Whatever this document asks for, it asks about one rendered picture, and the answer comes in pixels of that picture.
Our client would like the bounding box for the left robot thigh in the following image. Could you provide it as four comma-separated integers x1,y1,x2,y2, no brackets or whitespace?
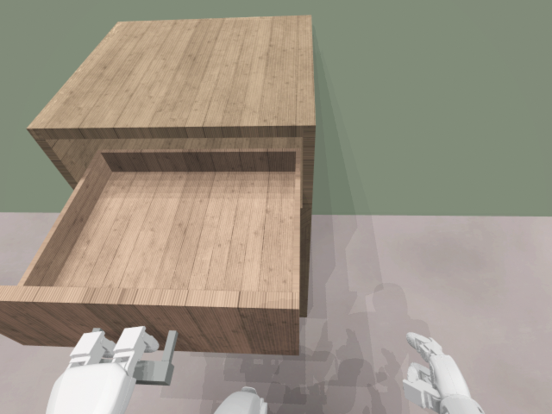
214,392,267,414

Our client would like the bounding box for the handle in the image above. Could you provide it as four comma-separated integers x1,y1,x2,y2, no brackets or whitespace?
92,328,178,386

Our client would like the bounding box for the right robot hand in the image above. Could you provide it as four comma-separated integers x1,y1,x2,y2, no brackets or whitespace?
403,332,471,414

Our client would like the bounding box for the cabinet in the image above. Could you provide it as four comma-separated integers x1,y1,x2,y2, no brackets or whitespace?
27,15,316,317

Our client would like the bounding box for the right robot forearm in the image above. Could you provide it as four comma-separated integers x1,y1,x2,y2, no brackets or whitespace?
440,395,485,414

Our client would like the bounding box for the left robot hand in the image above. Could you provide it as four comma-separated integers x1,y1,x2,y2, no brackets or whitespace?
46,326,159,414

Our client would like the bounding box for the robot left shin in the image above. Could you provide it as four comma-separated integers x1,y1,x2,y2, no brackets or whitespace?
241,387,257,395

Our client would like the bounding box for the drawer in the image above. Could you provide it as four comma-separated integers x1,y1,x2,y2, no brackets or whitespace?
0,148,300,355

